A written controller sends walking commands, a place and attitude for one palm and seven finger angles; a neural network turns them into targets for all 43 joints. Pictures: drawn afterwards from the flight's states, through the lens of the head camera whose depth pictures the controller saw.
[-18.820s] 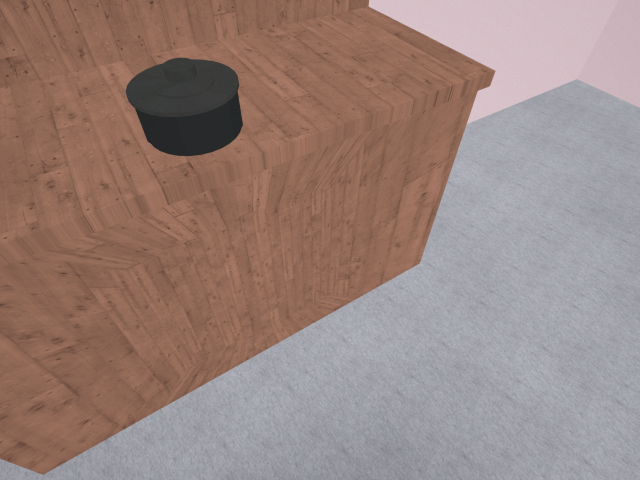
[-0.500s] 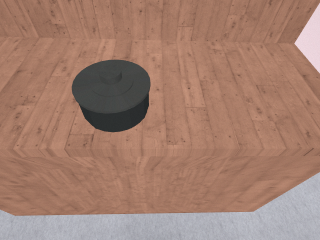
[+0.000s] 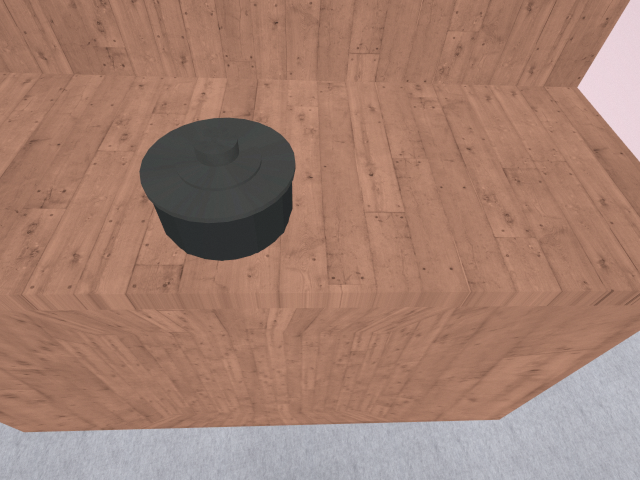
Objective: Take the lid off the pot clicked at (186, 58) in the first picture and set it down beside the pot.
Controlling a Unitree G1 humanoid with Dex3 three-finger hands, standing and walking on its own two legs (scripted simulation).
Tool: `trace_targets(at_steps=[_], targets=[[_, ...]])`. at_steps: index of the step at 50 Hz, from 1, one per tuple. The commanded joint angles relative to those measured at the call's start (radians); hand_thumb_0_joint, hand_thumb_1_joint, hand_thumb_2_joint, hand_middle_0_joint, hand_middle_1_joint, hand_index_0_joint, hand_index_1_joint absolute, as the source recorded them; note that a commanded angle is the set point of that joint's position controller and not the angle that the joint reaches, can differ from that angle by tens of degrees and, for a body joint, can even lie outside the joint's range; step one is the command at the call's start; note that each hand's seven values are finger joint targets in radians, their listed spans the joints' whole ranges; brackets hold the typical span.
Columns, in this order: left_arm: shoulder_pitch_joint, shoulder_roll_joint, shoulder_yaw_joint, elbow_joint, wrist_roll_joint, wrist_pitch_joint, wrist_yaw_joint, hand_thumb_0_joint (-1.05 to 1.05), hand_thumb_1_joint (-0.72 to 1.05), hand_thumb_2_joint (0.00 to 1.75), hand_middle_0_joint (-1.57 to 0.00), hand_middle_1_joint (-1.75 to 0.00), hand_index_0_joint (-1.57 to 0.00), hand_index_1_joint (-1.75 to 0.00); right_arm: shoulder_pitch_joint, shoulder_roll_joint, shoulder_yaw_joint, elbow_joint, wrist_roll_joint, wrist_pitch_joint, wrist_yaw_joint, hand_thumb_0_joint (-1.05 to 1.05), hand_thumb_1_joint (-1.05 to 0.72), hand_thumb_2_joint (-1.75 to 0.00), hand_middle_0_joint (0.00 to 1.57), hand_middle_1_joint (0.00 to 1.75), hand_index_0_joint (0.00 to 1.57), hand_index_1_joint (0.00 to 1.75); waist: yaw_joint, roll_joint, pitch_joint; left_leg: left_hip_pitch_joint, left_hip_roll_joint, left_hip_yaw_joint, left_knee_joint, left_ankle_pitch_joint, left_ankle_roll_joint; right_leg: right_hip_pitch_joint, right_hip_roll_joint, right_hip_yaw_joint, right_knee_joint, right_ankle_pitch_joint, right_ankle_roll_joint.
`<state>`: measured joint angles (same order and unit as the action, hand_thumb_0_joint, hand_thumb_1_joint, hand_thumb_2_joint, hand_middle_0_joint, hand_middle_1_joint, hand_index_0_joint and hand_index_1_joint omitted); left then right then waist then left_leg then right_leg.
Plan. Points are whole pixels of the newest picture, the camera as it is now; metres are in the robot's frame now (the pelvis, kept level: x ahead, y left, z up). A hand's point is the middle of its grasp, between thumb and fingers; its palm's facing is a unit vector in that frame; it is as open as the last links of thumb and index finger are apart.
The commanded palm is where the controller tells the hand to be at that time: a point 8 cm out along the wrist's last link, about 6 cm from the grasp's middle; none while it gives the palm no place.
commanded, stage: look again from close up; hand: left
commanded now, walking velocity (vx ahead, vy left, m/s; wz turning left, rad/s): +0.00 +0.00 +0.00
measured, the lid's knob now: (216, 146) +0.46 +0.17 +0.16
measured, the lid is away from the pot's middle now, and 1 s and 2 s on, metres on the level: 0.00 0.00 0.00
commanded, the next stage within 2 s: lift the closed hand beside the body in 0.12 s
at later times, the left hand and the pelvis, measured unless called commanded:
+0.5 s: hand out of the picture +0.13 +0.19 -0.04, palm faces +0.15 -0.95 -0.27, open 5.8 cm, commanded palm +0.07 +0.25 +0.00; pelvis -0.03 +0.00 +0.00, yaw +0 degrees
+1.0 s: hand out of the picture +0.08 +0.22 +0.09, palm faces +0.31 -0.86 -0.41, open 3.1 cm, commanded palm +0.02 +0.25 +0.12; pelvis -0.05 -0.02 +0.00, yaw +1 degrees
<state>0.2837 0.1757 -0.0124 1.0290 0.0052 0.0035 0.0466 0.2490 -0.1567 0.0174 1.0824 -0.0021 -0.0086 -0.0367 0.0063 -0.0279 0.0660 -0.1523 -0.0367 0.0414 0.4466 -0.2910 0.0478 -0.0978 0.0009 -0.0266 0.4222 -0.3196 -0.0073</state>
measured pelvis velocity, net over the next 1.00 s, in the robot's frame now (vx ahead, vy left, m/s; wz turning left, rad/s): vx -0.05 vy -0.02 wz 0.02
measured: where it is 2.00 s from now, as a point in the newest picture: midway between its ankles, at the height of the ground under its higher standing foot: outside the picture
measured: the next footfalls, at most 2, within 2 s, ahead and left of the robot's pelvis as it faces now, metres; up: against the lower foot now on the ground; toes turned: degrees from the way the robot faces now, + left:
none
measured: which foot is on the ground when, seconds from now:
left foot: down 0.00-1.00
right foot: down 0.00-1.00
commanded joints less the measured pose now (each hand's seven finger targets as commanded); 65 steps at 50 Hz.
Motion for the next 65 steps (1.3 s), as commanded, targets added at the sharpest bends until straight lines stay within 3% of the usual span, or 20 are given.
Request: trace_targets(at_steps=[1,10,11,12,13,14,15,18,21,23,26,30,33,36,39,47,52,56,62,65], targets=[[0.076,0.106,0.028,-0.034,-0.003,-0.013,0.005,0.0,0.9,0.9,-0.2,-0.3,-0.2,-0.3,0.059,-0.103,-0.023,-0.037,0.0,-0.019,-0.008,0.0,-0.9,-0.9,0.2,0.3,0.2,0.3,0.001,0.041,-0.02,0.035,0.139,-0.122,-0.048,0.361,-0.001,-0.039,-0.122,0.09,-0.044,0.329,-0.034],[0.082,0.098,0.027,-0.024,-0.003,-0.012,0.004,0.0,0.9,0.9,-0.2,-0.3,-0.2,-0.3,0.067,-0.1,-0.024,-0.032,0.001,-0.019,-0.007,0.0,-0.9,-0.9,0.2,0.3,0.2,0.3,0.002,0.028,-0.009,0.025,0.138,-0.126,-0.056,0.335,0.002,-0.046,-0.119,0.084,-0.051,0.288,-0.031],[0.131,0.097,0.022,0.016,0.024,-0.047,0.035,0.0,0.9,0.9,-0.2,-0.3,-0.2,-0.3,-0.004,-0.135,-0.026,-0.083,0.001,-0.029,0.004,0.0,-0.9,-0.9,0.2,0.3,0.2,0.3,0.014,0.034,-0.038,-0.01,0.138,-0.084,0.137,0.535,-0.025,-0.067,-0.148,0.111,-0.015,0.664,-0.007],[-0.5,0.282,0.072,-1.167,-0.09,-0.181,0.048,0.0,0.9,0.9,-0.24,-0.35,-0.24,-0.35,0.033,-0.233,-0.041,-0.372,0.061,-0.201,0.017,0.0,-0.9,-0.9,0.2,0.3,0.2,0.3,0.012,0.174,-0.489,0.207,0.058,-0.118,-0.027,0.612,-0.06,0.058,-0.069,0.036,0.037,0.591,-0.031],[-0.138,0.27,0.091,-1.037,-0.014,-0.103,0.085,0.0,0.9,0.9,-0.29,-0.4,-0.29,-0.4,-0.038,-0.182,-0.014,-0.353,0.05,-0.269,-0.021,0.0,-0.9,-0.9,0.2,0.3,0.2,0.3,0.031,0.383,-0.491,0.315,0.1,-0.115,-0.033,0.786,-0.074,-0.021,-0.033,0.038,0.054,0.406,-0.049],[-0.088,0.245,0.077,-0.984,-0.045,-0.029,0.122,0.0,0.9,0.9,-0.33,-0.44,-0.33,-0.44,-0.064,-0.194,-0.022,-0.28,0.059,-0.276,-0.015,0.0,-0.9,-0.9,0.2,0.3,0.2,0.3,0.03,0.338,-0.394,0.236,0.098,-0.115,-0.021,0.729,-0.093,-0.061,-0.028,-0.004,0.036,0.268,-0.035],[0.078,0.113,0.024,-0.935,-0.042,0.029,0.122,0.0,0.9,0.9,-0.38,-0.49,-0.38,-0.49,-0.051,-0.173,-0.031,-0.288,0.067,-0.282,-0.006,0.0,-0.9,-0.9,0.2,0.3,0.2,0.3,0.017,0.286,-0.331,0.231,0.09,-0.118,-0.044,0.69,-0.087,-0.057,-0.023,-0.016,0.0,0.262,-0.032],[0.313,-0.017,-0.008,-0.724,0.004,0.05,0.091,0.0,0.9,0.9,-0.51,-0.64,-0.51,-0.64,-0.092,-0.176,-0.059,-0.364,0.026,-0.269,0.034,0.0,-0.9,-0.9,0.2,0.3,0.2,0.3,0.032,-0.024,-0.056,0.062,0.083,-0.116,-0.069,0.61,-0.06,-0.104,-0.01,-0.073,-0.043,0.3,-0.016],[0.558,-0.008,0.038,-0.761,0.005,0.019,0.03,0.0,0.9,0.9,-0.64,-0.78,-0.64,-0.78,-0.142,-0.175,-0.098,-0.468,0.018,-0.2,0.066,0.0,-0.9,-0.9,0.2,0.3,0.2,0.3,0.068,-0.169,-0.028,-0.023,0.081,-0.081,-0.06,0.531,-0.048,-0.081,-0.013,-0.066,-0.025,0.323,-0.011],[0.49,0.09,0.102,-0.994,-0.014,-0.036,0.005,0.0,0.9,0.9,-0.73,-0.88,-0.73,-0.88,-0.187,-0.174,-0.089,-0.566,0.025,-0.183,0.063,0.0,-0.9,-0.9,0.2,0.3,0.2,0.3,0.065,-0.136,-0.014,-0.053,0.066,-0.061,-0.084,0.337,-0.047,-0.085,-0.014,-0.053,-0.047,0.226,-0.014],[0.235,0.245,0.223,-1.284,-0.029,-0.112,0.022,0.0,0.9,0.9,-0.86,-1.02,-0.86,-1.02,-0.193,-0.163,-0.062,-0.644,0.025,-0.178,0.027,0.0,-0.9,-0.9,0.2,0.3,0.2,0.3,0.039,0.047,-0.038,-0.025,0.049,-0.049,-0.101,0.138,-0.038,-0.106,-0.019,-0.018,-0.092,0.124,-0.012],[0.154,0.181,0.171,-1.352,-0.039,-0.123,0.034,0.0,0.9,0.9,-1.04,-1.21,-1.04,-1.21,-0.162,-0.149,-0.038,-0.663,0.012,-0.167,-0.007,0.0,-0.9,-0.9,0.2,0.3,0.2,0.3,0.003,0.146,-0.036,0.021,0.04,-0.046,-0.092,0.045,-0.026,-0.142,-0.011,-0.004,-0.132,0.061,-0.01],[0.245,0.131,0.119,-1.379,-0.042,-0.125,0.021,0.0,0.9,0.9,-1.17,-1.36,-1.17,-1.36,-0.149,-0.152,-0.033,-0.68,0.008,-0.171,-0.011,0.0,-0.9,-0.9,0.2,0.3,0.2,0.3,0.01,0.121,-0.054,0.049,0.034,-0.048,-0.088,0.028,-0.016,-0.134,-0.007,-0.004,-0.133,0.043,-0.009],[0.26,0.183,0.166,-1.473,-0.044,-0.141,0.023,0.0,0.9,0.9,-1.3,-1.5,-1.3,-1.5,-0.162,-0.159,-0.034,-0.69,0.005,-0.181,-0.016,0.0,-0.9,-0.9,0.2,0.3,0.2,0.3,0.02,0.079,-0.066,0.053,0.033,-0.051,-0.083,0.027,-0.013,-0.122,-0.008,-0.001,-0.151,0.019,-0.008],[0.294,0.268,0.281,-1.479,-0.048,-0.144,0.039,0.0,0.9,0.9,-1.3,-1.5,-1.3,-1.5,-0.183,-0.157,-0.039,-0.675,0.004,-0.181,-0.025,0.0,-0.9,-0.9,0.2,0.3,0.2,0.3,0.038,0.049,-0.031,0.043,0.032,-0.043,-0.075,0.04,-0.015,-0.129,-0.009,0.01,-0.183,-0.002,-0.007],[0.403,0.254,0.294,-1.627,-0.044,-0.163,0.036,0.0,0.9,0.9,-1.3,-1.5,-1.3,-1.5,-0.212,-0.137,-0.034,-0.671,0.005,-0.213,-0.027,0.0,-0.9,-0.9,0.2,0.3,0.2,0.3,0.064,0.099,-0.058,0.062,0.041,-0.047,-0.079,0.136,-0.015,-0.071,-0.011,0.008,-0.155,0.087,-0.007],[0.44,0.257,0.327,-1.567,-0.042,-0.17,0.032,0.0,0.9,0.9,-1.3,-1.5,-1.3,-1.5,-0.225,-0.138,-0.051,-0.646,0.013,-0.214,-0.03,0.0,-0.9,-0.9,0.2,0.3,0.2,0.3,0.064,0.003,0.006,0.051,0.045,-0.038,-0.079,0.122,-0.009,-0.11,-0.009,0.015,-0.178,0.053,0.0],[0.433,0.302,0.369,-1.673,-0.039,-0.191,0.047,0.0,0.9,0.9,-1.3,-1.5,-1.3,-1.5,-0.218,-0.14,-0.054,-0.648,0.012,-0.235,-0.038,0.0,-0.9,-0.9,0.2,0.3,0.2,0.3,0.074,0.07,-0.078,0.09,0.047,-0.035,-0.067,0.158,-0.009,-0.08,-0.014,0.022,-0.165,0.094,0.0],[0.452,0.27,0.356,-1.679,-0.041,-0.189,0.049,0.0,0.9,0.9,-1.3,-1.5,-1.3,-1.5,-0.208,-0.14,-0.058,-0.633,0.015,-0.237,-0.034,0.0,-0.9,-0.9,0.2,0.3,0.2,0.3,0.068,0.043,-0.068,0.097,0.052,-0.04,-0.067,0.224,-0.01,-0.071,-0.006,0.004,-0.131,0.192,-0.001],[0.395,0.283,0.359,-1.733,-0.043,-0.198,0.046,0.0,0.9,0.9,-1.3,-1.5,-1.3,-1.5,-0.21,-0.142,-0.054,-0.641,0.018,-0.237,-0.028,0.0,-0.9,-0.9,0.2,0.3,0.2,0.3,0.063,0.094,-0.054,0.094,0.051,-0.04,-0.067,0.221,-0.014,-0.079,-0.007,0.007,-0.13,0.197,-0.004]])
